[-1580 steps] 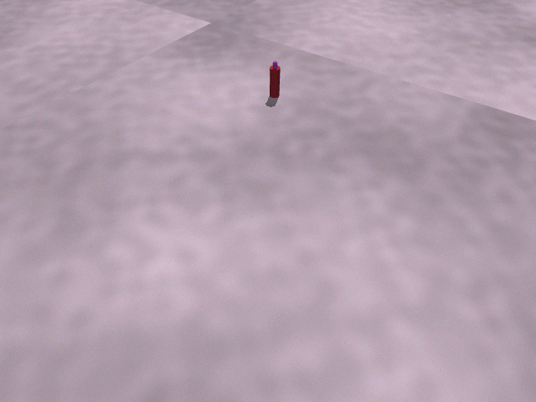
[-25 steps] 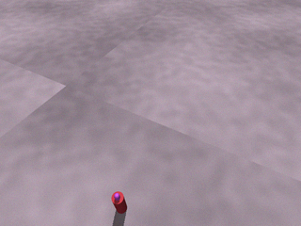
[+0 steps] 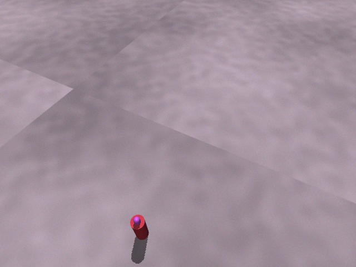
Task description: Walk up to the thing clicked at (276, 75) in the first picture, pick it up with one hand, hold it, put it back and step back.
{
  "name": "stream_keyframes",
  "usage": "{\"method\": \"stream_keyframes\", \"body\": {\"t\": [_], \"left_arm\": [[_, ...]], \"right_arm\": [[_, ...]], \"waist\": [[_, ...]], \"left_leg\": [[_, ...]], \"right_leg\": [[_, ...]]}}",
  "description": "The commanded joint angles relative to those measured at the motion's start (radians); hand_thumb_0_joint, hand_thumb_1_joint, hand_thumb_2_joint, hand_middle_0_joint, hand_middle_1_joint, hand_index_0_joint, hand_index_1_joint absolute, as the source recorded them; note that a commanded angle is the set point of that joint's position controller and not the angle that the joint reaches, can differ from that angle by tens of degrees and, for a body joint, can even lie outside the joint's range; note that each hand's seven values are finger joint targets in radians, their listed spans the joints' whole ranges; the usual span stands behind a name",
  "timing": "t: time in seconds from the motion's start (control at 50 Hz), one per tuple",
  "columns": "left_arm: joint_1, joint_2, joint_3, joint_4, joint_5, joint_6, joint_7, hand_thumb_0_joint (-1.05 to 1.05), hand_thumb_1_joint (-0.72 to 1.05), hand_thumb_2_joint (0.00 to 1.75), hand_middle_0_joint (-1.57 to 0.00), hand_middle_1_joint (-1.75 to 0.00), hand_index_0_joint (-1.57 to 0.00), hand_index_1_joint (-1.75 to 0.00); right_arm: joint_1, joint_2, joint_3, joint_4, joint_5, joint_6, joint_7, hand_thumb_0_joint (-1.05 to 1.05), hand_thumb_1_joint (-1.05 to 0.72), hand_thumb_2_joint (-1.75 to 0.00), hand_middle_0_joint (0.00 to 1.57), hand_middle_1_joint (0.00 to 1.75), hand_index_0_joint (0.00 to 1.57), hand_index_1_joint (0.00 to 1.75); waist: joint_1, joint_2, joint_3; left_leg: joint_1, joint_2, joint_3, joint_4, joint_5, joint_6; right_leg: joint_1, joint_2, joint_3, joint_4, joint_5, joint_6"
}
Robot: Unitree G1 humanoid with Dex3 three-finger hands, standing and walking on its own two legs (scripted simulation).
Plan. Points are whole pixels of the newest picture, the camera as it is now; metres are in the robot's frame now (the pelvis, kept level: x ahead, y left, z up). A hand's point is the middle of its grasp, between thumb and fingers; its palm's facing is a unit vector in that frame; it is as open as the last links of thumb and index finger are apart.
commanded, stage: step back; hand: left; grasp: from the side
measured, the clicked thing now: (139, 226) +0.39 +0.19 -0.66
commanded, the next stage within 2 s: none
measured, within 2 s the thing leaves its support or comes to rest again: neither
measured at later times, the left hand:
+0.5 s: hand out of the picture +0.02 +0.26 -0.16, palm faces +0.02 -0.91 -0.41, open 7.4 cm
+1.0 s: hand out of the picture -0.11 +0.29 -0.17, palm faces -0.05 -0.91 -0.40, open 7.4 cm
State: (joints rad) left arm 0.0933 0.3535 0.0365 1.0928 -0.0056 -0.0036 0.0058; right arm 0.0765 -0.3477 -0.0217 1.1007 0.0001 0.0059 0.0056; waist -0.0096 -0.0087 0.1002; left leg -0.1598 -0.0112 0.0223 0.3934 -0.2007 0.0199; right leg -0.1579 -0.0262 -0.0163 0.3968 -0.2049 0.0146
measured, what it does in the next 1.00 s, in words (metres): walks backwards: left foot, then right foot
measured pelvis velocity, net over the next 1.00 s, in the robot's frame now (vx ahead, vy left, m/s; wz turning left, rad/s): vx -0.20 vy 0.02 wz -0.04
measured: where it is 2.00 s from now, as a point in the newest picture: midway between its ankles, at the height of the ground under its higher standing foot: outside the picture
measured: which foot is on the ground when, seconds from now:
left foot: down 0.00-0.24, up 0.26-0.54, down 0.56-1.00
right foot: down 0.00-0.60, up 0.62-0.94, down 0.96-1.00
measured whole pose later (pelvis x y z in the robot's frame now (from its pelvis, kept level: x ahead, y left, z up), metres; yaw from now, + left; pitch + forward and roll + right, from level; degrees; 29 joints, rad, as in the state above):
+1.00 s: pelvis -0.20 +0.02 -0.03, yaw -2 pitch -3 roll -2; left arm 0.16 0.35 0.08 0.88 0.03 0.02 0.01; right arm 0.07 -0.40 -0.05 0.84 0.00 0.04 -0.01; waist 0.00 0.06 0.22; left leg -0.37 0.05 0.03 0.74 -0.33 0.02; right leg -0.24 0.07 0.03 0.64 -0.36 -0.01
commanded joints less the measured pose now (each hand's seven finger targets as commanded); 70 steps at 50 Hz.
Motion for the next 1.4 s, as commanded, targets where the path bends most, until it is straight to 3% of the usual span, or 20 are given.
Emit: {"method": "stream_keyframes", "body": {"t": [0.0, 0.16, 0.22, 0.26, 0.32, 0.46, 0.54, 0.56, 0.6, 0.68, 0.84, 0.94, 1.0, 1.02, 1.08, 1.22, 1.28, 1.32, 1.34, 1.38], "left_arm": [[-0.008, 0.219, 0.045, -0.104, 0.004, 0.000, 0.020, 0.00, 0.90, 0.90, -0.20, -0.30, -0.20, -0.30], [0.125, 0.224, 0.064, -0.133, 0.027, 0.025, 0.009, 0.00, 0.90, 0.90, -0.20, -0.30, -0.20, -0.30], [0.068, 0.367, 0.100, -0.186, 0.046, 0.006, 0.010, 0.00, 0.90, 0.90, -0.20, -0.30, -0.20, -0.30], [-0.031, 0.369, 0.106, -0.244, 0.054, 0.000, 0.022, 0.00, 0.90, 0.90, -0.20, -0.30, -0.20, -0.30], [-0.127, 0.273, 0.090, -0.281, 0.050, 0.000, 0.028, 0.00, 0.90, 0.90, -0.20, -0.30, -0.20, -0.30], [0.052, 0.267, 0.103, -0.285, 0.045, 0.020, 0.037, 0.00, 0.90, 0.90, -0.20, -0.30, -0.20, -0.30], [-0.002, 0.265, 0.091, -0.316, 0.021, 0.046, 0.022, 0.00, 0.90, 0.90, -0.20, -0.30, -0.20, -0.30], [0.004, 0.214, 0.079, -0.336, 0.015, 0.048, 0.021, 0.00, 0.90, 0.90, -0.20, -0.30, -0.20, -0.30], [-0.084, 0.235, 0.097, -0.342, 0.031, 0.047, 0.042, 0.00, 0.90, 0.90, -0.20, -0.30, -0.20, -0.30], [0.068, 0.210, 0.093, -0.288, 0.005, 0.047, 0.030, 0.00, 0.90, 0.90, -0.20, -0.30, -0.20, -0.30], [0.038, 0.191, 0.084, -0.330, 0.024, 0.016, 0.023, 0.00, 0.90, 0.90, -0.20, -0.30, -0.20, -0.30], [0.169, 0.201, 0.091, -0.265, 0.041, -0.002, 0.020, 0.00, 0.90, 0.90, -0.20, -0.30, -0.20, -0.30], [0.059, 0.387, 0.126, -0.334, 0.049, -0.006, 0.018, 0.00, 0.90, 0.90, -0.20, -0.30, -0.20, -0.30], [0.047, 0.354, 0.126, -0.349, 0.048, -0.010, 0.022, 0.00, 0.90, 0.90, -0.20, -0.30, -0.20, -0.30], [0.033, 0.256, 0.103, -0.366, 0.034, -0.002, 0.029, 0.00, 0.90, 0.90, -0.20, -0.30, -0.20, -0.30], [0.073, 0.242, 0.097, -0.401, 0.045, 0.031, 0.031, 0.00, 0.90, 0.90, -0.20, -0.30, -0.20, -0.30], [0.042, 0.235, 0.083, -0.424, 0.022, 0.053, 0.020, 0.00, 0.90, 0.90, -0.20, -0.30, -0.20, -0.30], [0.062, 0.174, 0.075, -0.424, 0.020, 0.057, 0.022, 0.00, 0.90, 0.90, -0.20, -0.30, -0.20, -0.30], [0.006, 0.224, 0.095, -0.422, 0.033, 0.056, 0.039, 0.00, 0.90, 0.90, -0.20, -0.30, -0.20, -0.30], [-0.008, 0.249, 0.106, -0.397, 0.034, 0.056, 0.032, 0.00, 0.90, 0.90, -0.20, -0.30, -0.20, -0.30]], "right_arm": [[-0.013, -0.262, -0.070, -0.097, 0.002, 0.008, -0.009, 0.00, -0.90, -0.90, 0.20, 0.30, 0.20, 0.30], [-0.102, -0.274, -0.095, -0.215, -0.007, 0.035, -0.001, 0.00, -0.90, -0.90, 0.20, 0.30, 0.20, 0.30], [-0.055, -0.192, -0.077, -0.232, -0.005, 0.057, -0.007, 0.00, -0.90, -0.90, 0.20, 0.30, 0.20, 0.30], [0.044, -0.233, -0.091, -0.198, -0.009, 0.068, -0.011, 0.00, -0.90, -0.90, 0.20, 0.30, 0.20, 0.30], [0.136, -0.248, -0.095, -0.164, 0.017, 0.060, -0.006, 0.00, -0.90, -0.90, 0.20, 0.30, 0.20, 0.30], [0.073, -0.236, -0.064, -0.224, -0.012, 0.038, -0.018, 0.00, -0.90, -0.90, 0.20, 0.30, 0.20, 0.30], [0.218, -0.240, -0.086, -0.169, -0.039, 0.026, -0.014, 0.00, -0.90, -0.90, 0.20, 0.30, 0.20, 0.30], [0.182, -0.321, -0.106, -0.191, -0.057, 0.025, -0.012, 0.00, -0.90, -0.90, 0.20, 0.30, 0.20, 0.30], [0.102, -0.436, -0.123, -0.243, -0.051, 0.023, -0.004, 0.00, -0.90, -0.90, 0.20, 0.30, 0.20, 0.30], [-0.040, -0.258, -0.079, -0.281, -0.047, 0.010, -0.030, 0.00, -0.90, -0.90, 0.20, 0.30, 0.20, 0.30], [0.107, -0.270, -0.095, -0.292, -0.022, 0.011, -0.040, 0.00, -0.90, -0.90, 0.20, 0.30, 0.20, 0.30], [0.029, -0.265, -0.092, -0.323, 0.004, 0.032, -0.027, 0.00, -0.90, -0.90, 0.20, 0.30, 0.20, 0.30], [-0.006, -0.221, -0.083, -0.340, 0.006, 0.037, -0.038, 0.00, -0.90, -0.90, 0.20, 0.30, 0.20, 0.30], [0.012, -0.250, -0.096, -0.330, 0.005, 0.039, -0.039, 0.00, -0.90, -0.90, 0.20, 0.30, 0.20, 0.30], [0.052, -0.226, -0.076, -0.296, 0.013, 0.029, -0.036, 0.00, -0.90, -0.90, 0.20, 0.30, 0.20, 0.30], [0.105, -0.204, -0.068, -0.303, -0.006, 0.007, -0.043, 0.00, -0.90, -0.90, 0.20, 0.30, 0.20, 0.30], [0.169, -0.214, -0.091, -0.272, -0.028, -0.007, -0.039, 0.00, -0.90, -0.90, 0.20, 0.30, 0.20, 0.30], [0.104, -0.356, -0.119, -0.301, -0.055, -0.009, -0.032, 0.00, -0.90, -0.90, 0.20, 0.30, 0.20, 0.30], [0.112, -0.410, -0.133, -0.316, -0.039, -0.010, -0.029, 0.00, -0.90, -0.90, 0.20, 0.30, 0.20, 0.30], [0.045, -0.341, -0.115, -0.318, -0.042, -0.016, -0.036, 0.00, -0.90, -0.90, 0.20, 0.30, 0.20, 0.30]], "waist": [[-0.010, 0.057, -0.148], [0.047, 0.138, -0.184], [0.055, -0.232, -0.099], [0.012, -0.184, -0.075], [-0.039, -0.122, -0.114], [0.060, -0.169, -0.205], [-0.018, -0.108, -0.181], [-0.010, 0.132, -0.164], [-0.072, 0.305, -0.099], [0.070, 0.143, -0.064], [-0.029, 0.149, -0.146], [0.027, 0.104, -0.208], [0.058, -0.295, -0.139], [0.044, -0.237, -0.099], [0.020, -0.128, -0.112], [0.040, -0.203, -0.177], [0.000, -0.152, -0.190], [0.026, 0.175, -0.157], [-0.047, 0.238, -0.145], [-0.010, 0.158, -0.079]], "left_leg": [[-0.021, 0.159, -0.143, 0.004, 0.326, 0.091], [-0.217, 0.209, -0.204, 0.107, 0.109, 0.168], [-0.291, -0.131, -0.102, 0.652, -0.399, 0.016], [-0.269, -0.091, -0.190, 0.852, -0.391, 0.005], [-0.260, -0.097, -0.180, 0.882, -0.271, -0.019], [-0.286, -0.006, -0.108, 0.383, -0.328, -0.032], [-0.014, 0.014, -0.068, 0.011, 0.022, 0.003], [0.024, 0.213, -0.371, -0.046, 0.096, 0.069], [-0.185, 0.400, -0.574, -0.117, 0.188, 0.267], [-0.025, 0.194, -0.211, 0.035, 0.436, 0.135], [0.188, 0.264, -0.237, 0.156, 0.528, 0.225], [-0.003, 0.186, -0.167, 0.271, 0.261, 0.120], [-0.247, -0.056, -0.102, 0.697, -0.442, -0.014], [-0.234, -0.027, -0.184, 0.796, -0.457, -0.019], [-0.305, -0.099, -0.185, 0.803, -0.363, -0.021], [-0.246, -0.015, -0.061, 0.300, -0.289, -0.034], [-0.026, -0.001, -0.061, -0.022, 0.085, -0.013], [0.083, 0.318, -0.492, -0.043, 0.283, 0.125], [-0.096, 0.457, -0.595, -0.073, 0.274, 0.261], [-0.160, 0.370, -0.443, -0.064, 0.246, 0.239]], "right_leg": [[0.005, -0.044, 0.058, 0.122, 0.222, -0.061], [0.024, 0.001, 0.042, 0.317, -0.070, -0.089], [-0.141, -0.357, 0.504, -0.143, 0.084, -0.258], [-0.243, -0.394, 0.530, -0.129, 0.078, -0.317], [-0.181, -0.229, 0.255, -0.062, 0.085, -0.226], [0.153, -0.258, 0.245, 0.072, 0.294, -0.224], [-0.090, -0.161, 0.127, 0.226, 0.183, -0.109], [-0.267, -0.025, 0.043, 0.370, -0.051, -0.050], [-0.319, 0.144, 0.166, 0.718, -0.492, -0.007], [-0.420, 0.151, 0.226, 0.874, -0.253, -0.043], [-0.327, 0.069, 0.121, 0.458, -0.300, 0.010], [-0.007, 0.052, 0.065, 0.001, 0.097, -0.039], [-0.112, -0.371, 0.605, -0.017, 0.418, -0.346], [-0.167, -0.372, 0.599, -0.012, 0.428, -0.354], [-0.039, -0.196, 0.298, 0.083, 0.568, -0.246], [0.133, -0.160, 0.255, 0.167, 0.496, -0.207], [-0.037, -0.085, 0.213, 0.299, 0.298, -0.116], [-0.409, 0.165, 0.141, 0.566, -0.371, -0.045], [-0.316, 0.144, 0.219, 0.736, -0.484, -0.028], [-0.313, 0.128, 0.260, 0.873, -0.372, -0.032]]}}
